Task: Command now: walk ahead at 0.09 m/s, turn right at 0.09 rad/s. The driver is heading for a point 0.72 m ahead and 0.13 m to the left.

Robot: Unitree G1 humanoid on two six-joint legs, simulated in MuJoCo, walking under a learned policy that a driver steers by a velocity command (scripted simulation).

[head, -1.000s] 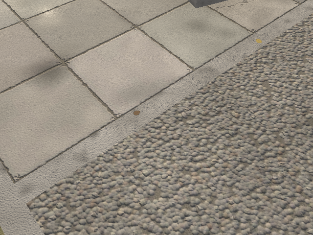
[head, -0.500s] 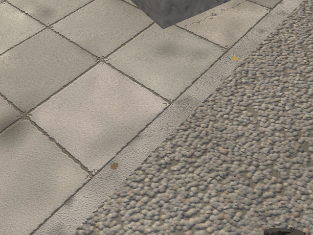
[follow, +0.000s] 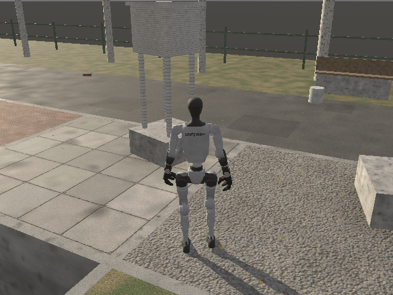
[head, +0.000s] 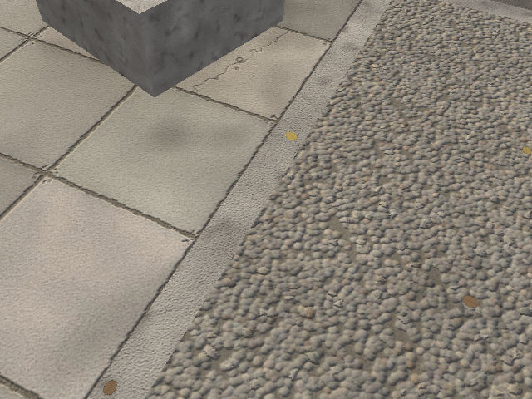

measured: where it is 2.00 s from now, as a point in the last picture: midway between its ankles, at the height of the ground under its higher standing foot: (275, 369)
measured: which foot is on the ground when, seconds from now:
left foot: down 0.00-1.00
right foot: up 0.00-0.04, down 0.06-1.00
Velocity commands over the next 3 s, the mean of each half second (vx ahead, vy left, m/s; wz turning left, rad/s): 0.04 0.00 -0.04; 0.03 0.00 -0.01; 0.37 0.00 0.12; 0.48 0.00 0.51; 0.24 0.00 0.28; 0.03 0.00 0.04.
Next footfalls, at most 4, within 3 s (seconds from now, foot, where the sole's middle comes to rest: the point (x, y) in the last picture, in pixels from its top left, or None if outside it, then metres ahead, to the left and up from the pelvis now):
0.06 right None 0.08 -0.12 -0.78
1.66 left None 0.44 0.04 -0.78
2.20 right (246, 278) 0.81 0.04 -0.78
2.60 left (189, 329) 0.66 0.19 -0.78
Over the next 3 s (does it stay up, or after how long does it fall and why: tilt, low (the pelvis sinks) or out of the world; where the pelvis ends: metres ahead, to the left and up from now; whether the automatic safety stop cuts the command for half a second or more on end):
stays up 0.69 0.09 0.00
